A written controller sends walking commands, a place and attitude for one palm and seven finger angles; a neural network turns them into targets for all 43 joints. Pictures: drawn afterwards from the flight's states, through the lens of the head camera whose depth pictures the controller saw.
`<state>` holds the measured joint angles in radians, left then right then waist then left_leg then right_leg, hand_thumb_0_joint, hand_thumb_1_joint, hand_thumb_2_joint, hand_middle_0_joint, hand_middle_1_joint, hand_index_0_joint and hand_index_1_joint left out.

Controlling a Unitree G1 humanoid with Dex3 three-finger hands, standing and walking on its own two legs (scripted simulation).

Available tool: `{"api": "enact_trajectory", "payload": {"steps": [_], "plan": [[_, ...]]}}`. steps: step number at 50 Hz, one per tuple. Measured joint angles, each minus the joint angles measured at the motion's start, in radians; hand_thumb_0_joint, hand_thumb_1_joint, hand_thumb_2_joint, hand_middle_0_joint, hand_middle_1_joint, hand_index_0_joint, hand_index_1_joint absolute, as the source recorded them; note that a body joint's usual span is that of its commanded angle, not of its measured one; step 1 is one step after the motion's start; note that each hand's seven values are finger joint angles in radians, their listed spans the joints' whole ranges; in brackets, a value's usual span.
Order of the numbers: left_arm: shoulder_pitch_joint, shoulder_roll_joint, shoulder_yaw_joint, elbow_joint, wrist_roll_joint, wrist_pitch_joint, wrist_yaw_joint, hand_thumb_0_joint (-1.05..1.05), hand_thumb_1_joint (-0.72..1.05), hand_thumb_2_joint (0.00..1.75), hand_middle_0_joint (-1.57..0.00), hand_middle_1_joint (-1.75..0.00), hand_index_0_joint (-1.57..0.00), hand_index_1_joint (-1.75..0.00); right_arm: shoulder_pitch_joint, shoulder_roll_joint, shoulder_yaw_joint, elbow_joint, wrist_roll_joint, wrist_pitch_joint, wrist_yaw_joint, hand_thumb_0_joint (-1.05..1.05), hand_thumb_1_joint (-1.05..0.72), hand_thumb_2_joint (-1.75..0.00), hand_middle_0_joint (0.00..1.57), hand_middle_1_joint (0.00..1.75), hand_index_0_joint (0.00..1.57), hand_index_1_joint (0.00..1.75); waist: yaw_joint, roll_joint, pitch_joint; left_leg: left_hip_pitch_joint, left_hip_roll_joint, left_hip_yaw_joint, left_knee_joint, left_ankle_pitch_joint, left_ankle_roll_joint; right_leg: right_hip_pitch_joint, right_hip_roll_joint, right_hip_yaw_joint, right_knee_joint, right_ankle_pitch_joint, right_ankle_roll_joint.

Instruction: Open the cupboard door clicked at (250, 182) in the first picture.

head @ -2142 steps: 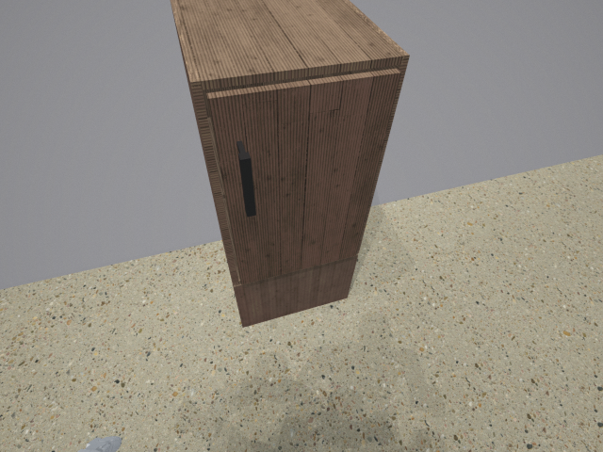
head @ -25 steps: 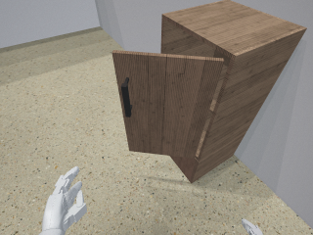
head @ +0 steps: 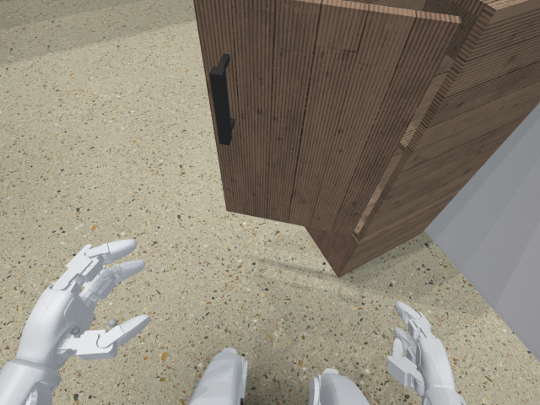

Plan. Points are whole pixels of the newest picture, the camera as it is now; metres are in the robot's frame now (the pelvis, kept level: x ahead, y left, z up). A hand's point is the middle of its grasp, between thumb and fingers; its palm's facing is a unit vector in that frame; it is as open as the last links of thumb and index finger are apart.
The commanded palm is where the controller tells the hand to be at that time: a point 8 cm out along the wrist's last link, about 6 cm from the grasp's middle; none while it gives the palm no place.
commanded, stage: raise the hand with hooked fingers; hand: left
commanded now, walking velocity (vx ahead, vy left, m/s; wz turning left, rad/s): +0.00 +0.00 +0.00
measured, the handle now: (225, 102) +0.58 +0.15 +0.08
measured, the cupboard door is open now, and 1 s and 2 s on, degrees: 50 50 50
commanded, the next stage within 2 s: move the hooked fingers beside the handle in 1.40 s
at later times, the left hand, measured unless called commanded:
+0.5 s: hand (78, 286) +0.24 +0.27 +0.07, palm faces -0.08 -0.99 -0.07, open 13.1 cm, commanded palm +0.22 +0.32 +0.07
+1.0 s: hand (60, 239) +0.29 +0.30 +0.09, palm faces -0.09 -0.99 -0.05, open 14.0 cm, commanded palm +0.27 +0.34 +0.09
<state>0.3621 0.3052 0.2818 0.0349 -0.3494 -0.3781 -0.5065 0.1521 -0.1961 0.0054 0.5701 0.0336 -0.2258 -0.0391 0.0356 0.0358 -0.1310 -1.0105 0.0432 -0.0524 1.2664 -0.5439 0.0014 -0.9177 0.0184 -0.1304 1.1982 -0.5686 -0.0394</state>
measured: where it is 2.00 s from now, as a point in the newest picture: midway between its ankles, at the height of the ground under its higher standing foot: outside the picture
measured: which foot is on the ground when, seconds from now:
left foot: down 0.00-1.00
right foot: down 0.00-1.00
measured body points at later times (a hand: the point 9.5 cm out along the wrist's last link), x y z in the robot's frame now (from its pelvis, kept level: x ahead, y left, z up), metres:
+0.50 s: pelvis +0.00 +0.02 +0.02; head +0.07 +0.05 +0.46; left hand +0.24 +0.32 +0.07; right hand +0.18 -0.23 -0.04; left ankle +0.04 +0.11 -0.63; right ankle +0.01 -0.10 -0.63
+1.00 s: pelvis +0.00 +0.03 +0.03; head +0.08 +0.05 +0.47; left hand +0.29 +0.36 +0.09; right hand +0.16 -0.23 -0.04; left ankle +0.04 +0.11 -0.63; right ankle +0.01 -0.10 -0.63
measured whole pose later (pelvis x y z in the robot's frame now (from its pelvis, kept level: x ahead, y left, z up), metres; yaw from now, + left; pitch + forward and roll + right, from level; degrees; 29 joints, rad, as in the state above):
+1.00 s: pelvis +0.00 +0.03 +0.03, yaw -1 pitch +15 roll -4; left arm -0.01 0.47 0.44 0.39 -0.39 -0.29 -0.62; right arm 0.29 -0.29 0.03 0.52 0.04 -0.20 -0.05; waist -0.01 0.02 -0.12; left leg -0.90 0.03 0.00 1.12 -0.48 0.04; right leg -0.82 0.01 -0.08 1.04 -0.49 0.00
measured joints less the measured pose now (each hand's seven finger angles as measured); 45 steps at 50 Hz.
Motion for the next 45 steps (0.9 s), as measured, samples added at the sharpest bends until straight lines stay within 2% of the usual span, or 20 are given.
{"api": "enact_trajectory", "payload": {"steps": [3, 7, 18, 23, 31, 45], "plan": [[-0.012, 0.01, 0.023, 0.018, -0.02, 0.035, -0.004, 0.0, 0.22, 0.6, -0.24, -0.74, -0.25, -0.75, 0.029, 0.006, 0.001, 0.004, 0.001, 0.002, -0.002, 0.01, -0.9, -0.9, 0.2, 0.3, 0.2, 0.3, -0.015, 0.005, -0.003, 0.01, 0.001, 0.015, -0.022, 0.006, 0.005, 0.003, 0.0, 0.015, -0.017, 0.009, 0.006], [-0.015, 0.009, 0.046, 0.027, -0.035, 0.021, 0.011, 0.0, 0.13, 0.56, -0.25, -0.8, -0.25, -0.81, 0.07, -0.01, -0.01, 0.007, 0.002, -0.004, -0.003, 0.01, -0.9, -0.9, 0.2, 0.3, 0.2, 0.3, -0.027, 0.003, -0.012, 0.025, -0.002, 0.031, -0.045, 0.013, 0.013, 0.012, -0.003, 0.03, -0.037, 0.019, 0.014], [-0.057, 0.037, 0.042, 0.066, -0.015, 0.006, 0.019, 0.0, -0.13, 0.45, -0.27, -0.97, -0.27, -0.97, 0.098, -0.078, -0.027, -0.026, 0.01, -0.01, -0.011, 0.01, -0.9, -0.9, 0.2, 0.3, 0.2, 0.3, -0.046, -0.015, -0.005, 0.052, -0.013, 0.04, -0.073, 0.029, 0.031, 0.042, -0.013, 0.039, -0.071, 0.039, 0.029], [-0.094, 0.058, 0.06, 0.086, -0.019, 0.008, 0.018, -0.01, -0.25, 0.4, -0.28, -1.04, -0.28, -1.05, 0.095, -0.078, -0.013, -0.046, 0.01, -0.008, -0.009, 0.01, -0.9, -0.9, 0.2, 0.3, 0.2, 0.3, -0.047, -0.02, -0.003, 0.069, -0.015, 0.037, -0.089, 0.038, 0.034, 0.064, -0.014, 0.035, -0.094, 0.051, 0.033], [-0.181, 0.093, 0.082, 0.164, -0.018, 0.049, -0.018, -0.01, -0.41, 0.33, -0.29, -1.15, -0.29, -1.15, 0.096, -0.071, 0.023, -0.064, 0.008, -0.002, -0.007, 0.01, -0.9, -0.9, 0.2, 0.3, 0.2, 0.3, -0.04, -0.016, 0.004, 0.091, -0.018, 0.035, -0.112, 0.049, 0.039, 0.091, -0.016, 0.033, -0.124, 0.065, 0.037], [-0.339, 0.151, 0.148, 0.315, -0.03, 0.08, -0.094, -0.02, -0.49, 0.3, -0.3, -1.2, -0.3, -1.2, 0.124, -0.085, 0.031, -0.048, 0.009, 0.014, -0.014, 0.01, -0.9, -0.9, 0.2, 0.3, 0.2, 0.3, -0.042, -0.014, 0.011, 0.104, -0.017, 0.044, -0.134, 0.055, 0.042, 0.1, -0.013, 0.043, -0.147, 0.076, 0.041]]}}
